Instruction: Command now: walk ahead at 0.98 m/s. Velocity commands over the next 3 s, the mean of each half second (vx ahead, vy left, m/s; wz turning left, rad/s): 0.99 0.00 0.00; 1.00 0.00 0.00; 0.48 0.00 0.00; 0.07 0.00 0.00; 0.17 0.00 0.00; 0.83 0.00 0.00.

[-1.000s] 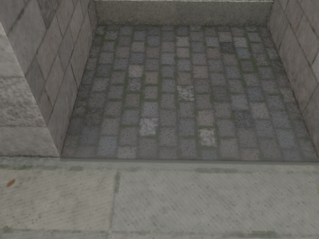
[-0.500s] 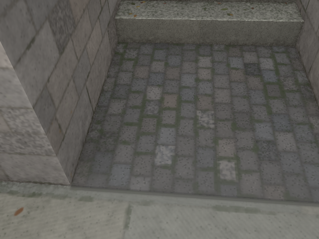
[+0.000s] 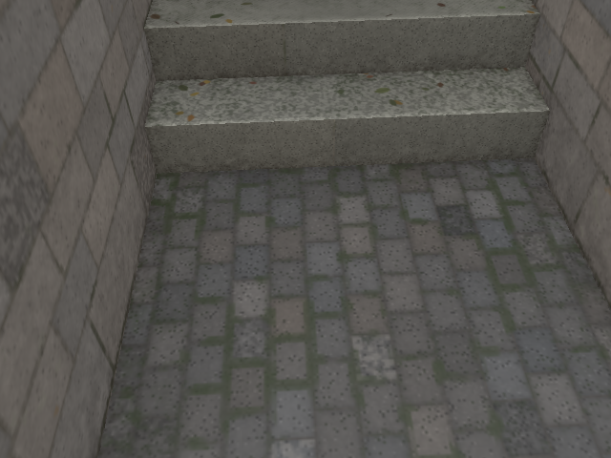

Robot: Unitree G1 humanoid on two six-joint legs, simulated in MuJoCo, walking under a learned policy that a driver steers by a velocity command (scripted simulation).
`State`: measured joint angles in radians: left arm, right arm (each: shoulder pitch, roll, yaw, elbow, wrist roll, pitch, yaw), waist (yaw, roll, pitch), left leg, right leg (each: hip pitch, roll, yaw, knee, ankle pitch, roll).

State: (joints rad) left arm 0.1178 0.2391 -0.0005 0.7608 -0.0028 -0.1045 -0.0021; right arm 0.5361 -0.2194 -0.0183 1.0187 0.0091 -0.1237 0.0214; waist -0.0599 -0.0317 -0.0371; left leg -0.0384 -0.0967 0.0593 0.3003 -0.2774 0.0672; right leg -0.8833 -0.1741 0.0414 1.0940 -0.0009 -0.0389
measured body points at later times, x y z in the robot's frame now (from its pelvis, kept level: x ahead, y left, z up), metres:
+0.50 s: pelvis +0.46 -0.05 +0.00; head +0.46 -0.05 +0.45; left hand +0.40 +0.19 -0.14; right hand +0.68 -0.29 -0.07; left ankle +0.63 +0.12 -0.65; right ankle +0.40 -0.14 -0.74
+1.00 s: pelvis +0.94 +0.00 +0.00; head +0.94 +0.00 +0.45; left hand +1.13 +0.25 -0.08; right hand +0.87 -0.28 -0.13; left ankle +0.87 +0.08 -0.74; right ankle +1.09 -0.19 -0.64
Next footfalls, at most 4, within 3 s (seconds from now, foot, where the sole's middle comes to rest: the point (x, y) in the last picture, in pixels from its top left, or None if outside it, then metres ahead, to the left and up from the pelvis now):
0.22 right None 0.44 -0.14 -0.78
0.70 left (271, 322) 0.91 0.08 -0.78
1.20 right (336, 193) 1.39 -0.14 -0.78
1.58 left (270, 196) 1.40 0.07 -0.78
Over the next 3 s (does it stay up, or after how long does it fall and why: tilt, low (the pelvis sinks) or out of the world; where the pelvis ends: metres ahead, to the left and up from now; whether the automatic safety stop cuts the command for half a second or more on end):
stays up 1.59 -0.20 0.15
